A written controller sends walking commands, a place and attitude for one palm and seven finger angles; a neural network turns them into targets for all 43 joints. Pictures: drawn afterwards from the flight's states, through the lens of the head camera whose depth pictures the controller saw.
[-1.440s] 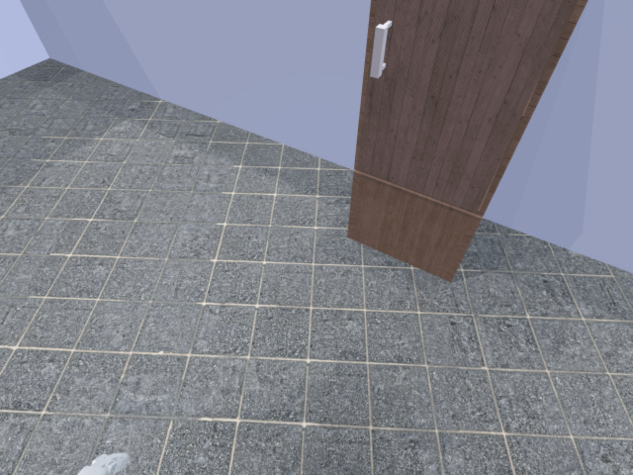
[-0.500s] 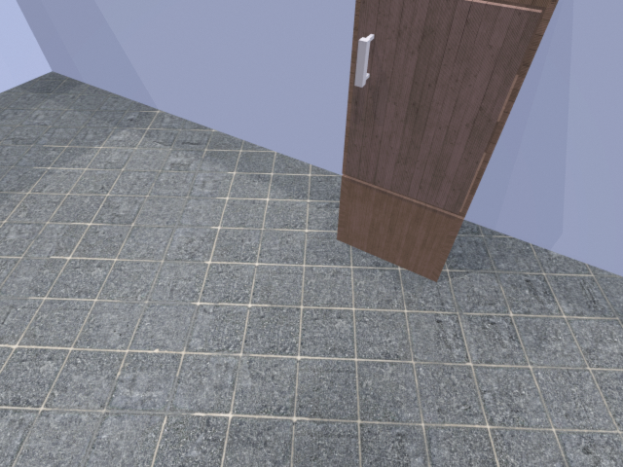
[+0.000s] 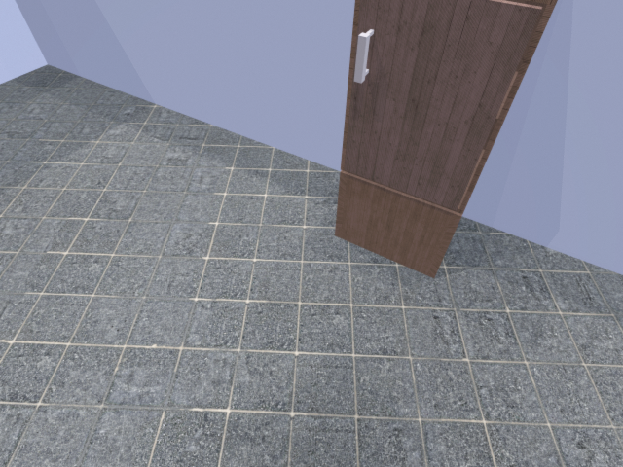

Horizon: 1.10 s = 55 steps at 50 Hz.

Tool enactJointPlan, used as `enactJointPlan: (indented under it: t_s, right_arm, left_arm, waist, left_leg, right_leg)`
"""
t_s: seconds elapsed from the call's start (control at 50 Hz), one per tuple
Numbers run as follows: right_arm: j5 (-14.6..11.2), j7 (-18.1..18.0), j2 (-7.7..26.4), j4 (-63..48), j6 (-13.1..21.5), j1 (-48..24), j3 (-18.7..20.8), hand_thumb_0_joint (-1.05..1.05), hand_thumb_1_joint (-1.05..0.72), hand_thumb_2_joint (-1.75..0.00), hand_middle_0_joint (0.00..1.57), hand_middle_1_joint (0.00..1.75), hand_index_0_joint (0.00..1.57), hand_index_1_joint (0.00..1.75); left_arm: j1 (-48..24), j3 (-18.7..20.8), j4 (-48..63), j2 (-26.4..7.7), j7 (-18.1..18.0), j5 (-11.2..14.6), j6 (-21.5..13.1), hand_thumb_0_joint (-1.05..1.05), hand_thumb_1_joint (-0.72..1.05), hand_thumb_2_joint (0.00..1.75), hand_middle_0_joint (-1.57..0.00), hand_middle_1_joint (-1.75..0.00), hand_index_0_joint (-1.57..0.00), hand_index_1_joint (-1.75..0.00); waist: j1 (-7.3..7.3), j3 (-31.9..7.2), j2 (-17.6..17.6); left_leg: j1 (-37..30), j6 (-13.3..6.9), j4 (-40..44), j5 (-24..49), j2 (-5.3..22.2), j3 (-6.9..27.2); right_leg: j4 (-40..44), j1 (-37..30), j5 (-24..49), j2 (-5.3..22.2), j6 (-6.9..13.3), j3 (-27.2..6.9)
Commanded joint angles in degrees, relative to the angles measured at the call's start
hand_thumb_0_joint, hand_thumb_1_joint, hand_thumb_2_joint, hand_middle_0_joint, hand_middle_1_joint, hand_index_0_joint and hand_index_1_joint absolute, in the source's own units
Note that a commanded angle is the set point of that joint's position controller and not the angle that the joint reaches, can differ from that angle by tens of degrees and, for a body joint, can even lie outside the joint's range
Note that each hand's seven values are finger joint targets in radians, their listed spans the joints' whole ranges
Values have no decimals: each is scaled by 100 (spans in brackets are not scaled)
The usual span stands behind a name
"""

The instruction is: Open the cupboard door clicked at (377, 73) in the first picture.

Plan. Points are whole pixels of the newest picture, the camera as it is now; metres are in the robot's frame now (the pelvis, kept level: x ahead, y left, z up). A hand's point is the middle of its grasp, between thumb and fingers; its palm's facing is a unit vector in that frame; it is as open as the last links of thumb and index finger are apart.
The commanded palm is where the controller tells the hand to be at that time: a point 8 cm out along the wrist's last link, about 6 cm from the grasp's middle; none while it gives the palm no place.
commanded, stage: walk to a spot facing it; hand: left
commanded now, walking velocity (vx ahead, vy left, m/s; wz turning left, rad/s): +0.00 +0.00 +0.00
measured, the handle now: (365, 55) +1.09 -0.08 +0.04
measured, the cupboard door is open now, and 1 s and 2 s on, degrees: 0 0 0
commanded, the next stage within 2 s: turn to face it in 0.74 s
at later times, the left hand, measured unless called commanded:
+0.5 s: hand out of the picture +0.02 +0.25 -0.20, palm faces +0.16 -0.97 -0.19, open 7.4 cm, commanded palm none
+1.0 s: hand (167, 360) +0.32 +0.28 -0.18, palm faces +0.31 -0.93 -0.21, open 7.4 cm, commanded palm none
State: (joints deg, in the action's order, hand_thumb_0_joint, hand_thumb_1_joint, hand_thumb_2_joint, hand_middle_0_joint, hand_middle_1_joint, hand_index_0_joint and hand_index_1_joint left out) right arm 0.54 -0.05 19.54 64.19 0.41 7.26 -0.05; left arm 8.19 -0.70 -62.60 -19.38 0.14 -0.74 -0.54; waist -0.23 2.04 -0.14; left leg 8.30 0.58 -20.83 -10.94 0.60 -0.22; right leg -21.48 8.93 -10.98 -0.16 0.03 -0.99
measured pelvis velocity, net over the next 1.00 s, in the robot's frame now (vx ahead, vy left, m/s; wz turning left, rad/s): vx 0.26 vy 0.07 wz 0.34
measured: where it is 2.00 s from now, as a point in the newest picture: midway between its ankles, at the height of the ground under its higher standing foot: (282, 448)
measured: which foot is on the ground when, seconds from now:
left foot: down 0.00-0.94, up 0.96-1.00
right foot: down 0.00-0.44, up 0.46-0.92, down 0.94-1.00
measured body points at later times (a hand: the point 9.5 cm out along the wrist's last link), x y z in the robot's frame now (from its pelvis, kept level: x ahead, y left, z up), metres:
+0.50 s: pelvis +0.06 +0.06 -0.02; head +0.07 +0.08 +0.43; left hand +0.02 +0.30 -0.18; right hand +0.10 -0.20 -0.16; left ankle +0.05 +0.13 -0.75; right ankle +0.01 -0.10 -0.70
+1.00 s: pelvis +0.26 +0.07 -0.03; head +0.29 +0.07 +0.42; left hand +0.30 +0.32 -0.16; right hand +0.28 -0.17 -0.19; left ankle +0.08 +0.13 -0.70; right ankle +0.37 +0.00 -0.75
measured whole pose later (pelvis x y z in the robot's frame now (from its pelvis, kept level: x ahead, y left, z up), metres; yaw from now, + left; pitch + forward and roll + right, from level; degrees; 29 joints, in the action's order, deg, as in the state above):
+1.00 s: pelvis +0.26 +0.07 -0.03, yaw +20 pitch -1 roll +0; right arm 0.5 -1.9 10.2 63.5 1.7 21.2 2.8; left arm 6.1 1.6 -54.6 -8.9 -0.2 -1.3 -4.3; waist -2.0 5.2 -2.2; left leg 9.0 -1.3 -54.2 -31.2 -2.0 2.5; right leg -36.5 23.8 -10.3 1.5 2.4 6.0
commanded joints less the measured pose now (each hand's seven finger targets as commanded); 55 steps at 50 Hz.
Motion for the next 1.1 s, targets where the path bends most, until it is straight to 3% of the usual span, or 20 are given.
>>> enactJointPlan:
  t_s: [0.0, 0.1, 0.18, 0.26, 0.32, 0.38, 0.4, 0.42, 0.44, 0.48, 0.56, 0.8, 0.86, 0.88, 0.9, 0.92, 0.94, 0.98, 1.02, 1.08]
  right_arm:
    - [-6, -65, 1170, -367, 161, -258, 220, 0, -90, -90, 20, 30, 20, 30]
    - [3, -47, 875, -301, 126, -189, 144, 0, -90, -90, 20, 30, 20, 30]
    - [76, 11, 431, -348, -51, 184, 78, 0, -90, -90, 20, 30, 20, 30]
    - [65, 40, 319, -760, -50, 149, 175, 0, -90, -90, 20, 30, 20, 30]
    - [20, 143, 109, -945, 44, 236, 231, 0, -90, -90, 20, 30, 20, 30]
    - [37, 148, -2, -712, 84, 1301, 274, 0, -90, -90, 20, 30, 20, 30]
    - [92, 100, 450, -564, 108, 1926, 414, 0, -90, -90, 20, 30, 20, 30]
    - [133, 43, 931, -502, 142, 2520, 546, 0, -90, -90, 20, 30, 20, 30]
    - [69, 22, 810, -457, 115, 2529, 506, 0, -90, -90, 20, 30, 20, 30]
    - [49, -49, 370, -659, 209, 1879, 409, 0, -90, -90, 20, 30, 20, 30]
    - [12, -105, 11, -591, 412, 1726, 362, 0, -90, -90, 20, 30, 20, 30]
    - [71, -165, -134, -305, 366, 2047, 458, 0, -90, -90, 20, 30, 20, 30]
    - [47, -215, -118, -271, 310, 1890, 454, 0, -90, -90, 20, 30, 20, 30]
    - [16, -218, -138, -249, 312, 1887, 447, 0, -90, -90, 20, 30, 20, 30]
    - [-23, -179, -348, -261, 326, 2103, 414, 0, -90, -90, 20, 30, 20, 30]
    - [-71, -184, -573, -348, 353, 2438, 383, 0, -90, -90, 20, 30, 20, 30]
    - [-58, -252, -485, -408, 301, 2269, 373, 0, -90, -90, 20, 30, 20, 30]
    - [17, -207, -575, -544, 213, 1510, 330, 0, -90, -90, 20, 30, 20, 30]
    - [57, -169, -683, -568, 77, 1324, 287, 0, -90, -90, 20, 30, 20, 30]
    - [57, -160, -722, -611, -61, 1247, 269, 0, -90, -90, 20, 30, 20, 30]
  left_arm:
    - [-231, 258, 377, -1191, -75, 12, -115, 0, 90, 90, -20, -30, -20, -30]
    - [-72, 202, 289, -902, -90, 22, -85, 0, 90, 90, -20, -30, -20, -30]
    - [415, 219, 281, -634, -72, -30, 96, 0, 90, 90, -20, -30, -20, -30]
    - [968, 454, 475, -937, -94, -67, 27, 0, 90, 90, -20, -30, -20, -30]
    - [857, 522, 598, -854, -100, -104, -136, 0, 90, 90, -20, -30, -20, -30]
    - [622, 537, 705, -664, -66, -44, -87, 0, 90, 90, -20, -30, -20, -30]
    - [643, 479, 832, -292, -15, -4, -40, 0, 90, 90, -20, -30, -20, -30]
    - [323, 398, 1188, 88, 29, 0, -35, 0, 90, 90, -20, -30, -20, -30]
    - [-87, 414, 1311, -75, -5, -79, -51, 0, 90, 90, -20, -30, -20, -30]
    - [-39, 460, 1157, 78, 71, -95, -125, 0, 90, 90, -20, -30, -20, -30]
    - [550, 464, 851, 277, 109, -103, -105, 0, 90, 90, -20, -30, -20, -30]
    - [-714, 462, 1346, 517, 69, -15, -176, 0, 90, 90, -20, -30, -20, -30]
    - [354, 431, 977, 477, -2, -39, -228, 0, 90, 90, -20, -30, -20, -30]
    - [1075, 472, 732, 314, -36, -58, -284, 0, 90, 90, -20, -30, -20, -30]
    - [1709, 558, 515, -85, -105, -109, -366, 0, 90, 90, -20, -30, -20, -30]
    - [2124, 626, 397, -499, -147, -106, -378, 0, 90, 90, -20, -30, -20, -30]
    - [1987, 606, 453, -445, -152, 0, -324, 0, 90, 90, -20, -30, -20, -30]
    - [1119, 533, 620, -35, -186, -17, -257, 0, 90, 90, -20, -30, -20, -30]
    - [643, 477, 756, 192, -209, -48, -213, 0, 90, 90, -20, -30, -20, -30]
    - [542, 522, 796, 92, -180, -57, -119, 0, 90, 90, -20, -30, -20, -30]
  waist:
    - [16, -343, 21]
    - [31, -432, 24]
    - [119, 108, 284]
    - [326, 262, 1189]
    - [155, 167, 809]
    - [-325, -77, 268]
    - [-573, -89, -1069]
    - [-730, 111, -2198]
    - [-695, 268, -1291]
    - [-374, 510, -454]
    - [-84, 7, -432]
    - [-347, 385, -695]
    - [96, -4, -554]
    - [393, -320, -344]
    - [559, -838, 476]
    - [456, -1396, 1484]
    - [414, -1200, 942]
    - [267, -306, 984]
    - [-32, -199, 439]
    - [-108, -537, 721]
  left_leg:
    - [-144, -190, 333, 516, 625, 548]
    - [-132, -164, 283, 433, 609, 522]
    - [903, -157, -111, -1241, 318, 508]
    - [2126, -89, -2202, -1659, 141, -63]
    - [2093, -79, -2234, -1644, 409, -181]
    - [-91, -108, -716, -615, 112, -618]
    - [-792, -442, 86, -1600, 830, 906]
    - [-926, -1071, 1122, -2005, 2137, 3196]
    - [-468, -1391, 1196, -2558, 2297, 3568]
    - [23, -1242, 1243, -2399, 1824, 2900]
    - [-331, -1097, 926, 245, 1191, 1477]
    - [-698, -1057, 344, 2589, 1102, 1190]
    - [-697, -777, -646, 3780, 932, 808]
    - [-426, -579, -1445, 3575, 783, 635]
    - [587, -353, -2794, 2157, 425, 381]
    - [1607, -132, -4457, -1841, -462, -22]
    - [1601, -151, -4974, -2469, -225, 278]
    - [1809, -55, -5078, -2069, 233, 192]
    - [1447, 43, -4386, -1688, 391, 72]
    - [1108, 196, -3419, -1338, 319, -218]
  right_leg:
    - [379, 47, 442, 678, 182, -584]
    - [376, -48, 287, 709, 120, -508]
    - [437, 120, -1869, 793, 125, -657]
    - [1144, -340, -2438, 2037, 878, -1706]
    - [666, -578, -771, 2135, 967, -858]
    - [-547, 748, -915, 1545, 352, 417]
    - [-2176, 1802, -1276, 903, -4, 946]
    - [-3869, 3124, -2554, 213, -288, 1023]
    - [-4531, 3330, -2294, 504, -99, 270]
    - [-4797, 3371, -1231, 755, -114, 7]
    - [-4316, 2899, -415, 745, -331, 211]
    - [-1846, 2446, -139, 478, -288, 495]
    - [-1075, 920, 301, 102, -48, 783]
    - [-659, -73, 839, 171, 26, 696]
    - [-832, -1415, 2160, 1019, 390, -295]
    - [-461, -2174, 4171, 2553, 1181, -2403]
    - [-223, -1596, 4416, 2636, 1578, -2482]
    - [159, -266, 3106, 2224, 1643, -2154]
    - [261, 634, 2944, 1723, 1303, -1224]
    - [307, 891, 2429, 1332, 1093, -979]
